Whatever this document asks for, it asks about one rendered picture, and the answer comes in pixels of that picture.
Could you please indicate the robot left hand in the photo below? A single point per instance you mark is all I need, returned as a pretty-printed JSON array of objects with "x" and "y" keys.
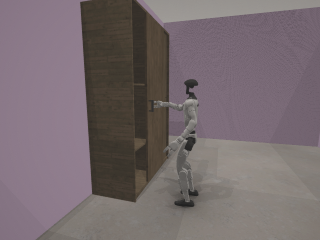
[{"x": 173, "y": 147}]

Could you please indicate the left robot forearm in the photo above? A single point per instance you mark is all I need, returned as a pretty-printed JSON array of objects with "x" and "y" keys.
[{"x": 186, "y": 132}]

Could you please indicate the robot right hand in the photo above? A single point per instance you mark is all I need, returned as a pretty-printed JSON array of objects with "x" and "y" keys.
[{"x": 159, "y": 104}]

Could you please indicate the robot right shin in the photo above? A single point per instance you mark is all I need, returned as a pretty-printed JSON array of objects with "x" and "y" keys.
[{"x": 190, "y": 179}]

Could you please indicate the robot right upper arm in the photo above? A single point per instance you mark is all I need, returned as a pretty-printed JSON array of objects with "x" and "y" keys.
[{"x": 180, "y": 107}]

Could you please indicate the robot left upper arm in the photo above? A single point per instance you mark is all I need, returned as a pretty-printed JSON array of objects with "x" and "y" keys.
[{"x": 190, "y": 105}]

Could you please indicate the right robot forearm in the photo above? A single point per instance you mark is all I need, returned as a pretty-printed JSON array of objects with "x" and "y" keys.
[{"x": 169, "y": 104}]

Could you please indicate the robot right thigh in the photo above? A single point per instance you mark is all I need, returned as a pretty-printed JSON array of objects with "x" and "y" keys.
[{"x": 187, "y": 164}]

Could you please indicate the wardrobe door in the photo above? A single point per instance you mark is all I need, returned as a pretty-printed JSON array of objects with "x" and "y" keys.
[
  {"x": 165, "y": 94},
  {"x": 154, "y": 90}
]

